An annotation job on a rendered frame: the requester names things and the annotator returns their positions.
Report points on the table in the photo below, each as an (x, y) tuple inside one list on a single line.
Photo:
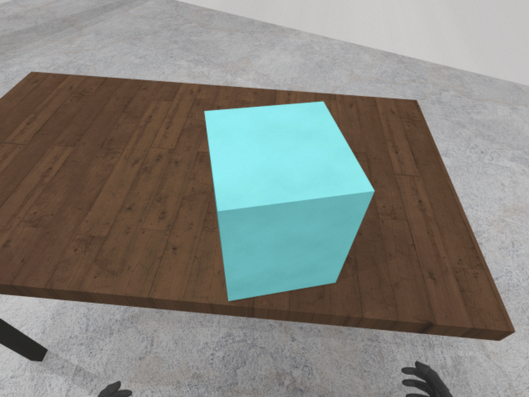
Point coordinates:
[(106, 197)]

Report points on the right robot hand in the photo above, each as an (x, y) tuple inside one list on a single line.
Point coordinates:
[(433, 384)]

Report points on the carton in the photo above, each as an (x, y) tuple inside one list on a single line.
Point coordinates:
[(290, 196)]

